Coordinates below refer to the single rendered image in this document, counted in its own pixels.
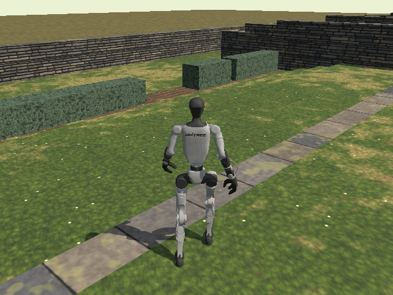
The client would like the right robot upper arm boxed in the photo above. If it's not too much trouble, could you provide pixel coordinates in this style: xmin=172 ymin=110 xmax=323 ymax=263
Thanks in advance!
xmin=209 ymin=124 xmax=226 ymax=159

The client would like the right robot forearm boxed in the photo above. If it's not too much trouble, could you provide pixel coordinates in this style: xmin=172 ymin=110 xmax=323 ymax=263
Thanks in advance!
xmin=221 ymin=149 xmax=235 ymax=179

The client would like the robot right hand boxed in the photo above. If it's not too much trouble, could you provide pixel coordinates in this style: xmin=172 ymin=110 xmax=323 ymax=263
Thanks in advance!
xmin=223 ymin=177 xmax=238 ymax=195

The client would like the humanoid robot head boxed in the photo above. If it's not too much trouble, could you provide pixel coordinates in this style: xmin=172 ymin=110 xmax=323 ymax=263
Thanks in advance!
xmin=186 ymin=97 xmax=207 ymax=127

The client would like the left robot thigh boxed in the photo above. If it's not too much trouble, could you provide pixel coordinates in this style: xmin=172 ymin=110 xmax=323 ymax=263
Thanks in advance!
xmin=176 ymin=173 xmax=188 ymax=226

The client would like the robot left hand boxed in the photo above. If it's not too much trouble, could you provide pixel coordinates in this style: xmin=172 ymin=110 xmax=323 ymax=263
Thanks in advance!
xmin=162 ymin=162 xmax=177 ymax=173

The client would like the left robot forearm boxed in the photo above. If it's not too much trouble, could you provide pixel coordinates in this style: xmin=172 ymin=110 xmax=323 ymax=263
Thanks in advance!
xmin=162 ymin=147 xmax=172 ymax=165

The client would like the left robot upper arm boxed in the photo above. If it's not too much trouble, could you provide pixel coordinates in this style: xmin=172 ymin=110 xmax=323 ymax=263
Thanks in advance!
xmin=166 ymin=124 xmax=184 ymax=156

